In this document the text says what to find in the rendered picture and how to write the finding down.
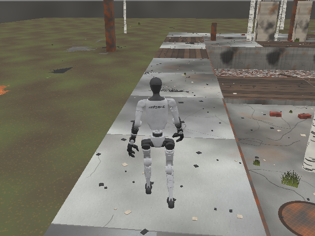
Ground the right robot upper arm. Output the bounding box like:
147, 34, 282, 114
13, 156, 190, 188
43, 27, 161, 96
167, 98, 180, 124

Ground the robot head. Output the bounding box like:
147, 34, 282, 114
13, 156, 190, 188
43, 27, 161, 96
148, 77, 165, 101

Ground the left robot forearm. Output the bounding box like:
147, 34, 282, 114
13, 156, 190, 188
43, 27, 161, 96
128, 120, 139, 145

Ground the robot right hand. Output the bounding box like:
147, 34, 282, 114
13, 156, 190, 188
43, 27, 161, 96
172, 133, 184, 142

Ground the right robot forearm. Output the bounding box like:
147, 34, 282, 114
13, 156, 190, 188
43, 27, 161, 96
175, 117, 183, 134

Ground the left robot shin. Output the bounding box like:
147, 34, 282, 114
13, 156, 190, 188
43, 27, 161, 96
144, 158, 151, 188

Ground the robot left hand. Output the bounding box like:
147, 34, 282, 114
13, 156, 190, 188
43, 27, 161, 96
127, 144, 139, 157

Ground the left robot upper arm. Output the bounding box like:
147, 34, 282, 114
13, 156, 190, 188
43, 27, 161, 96
134, 99, 146, 127

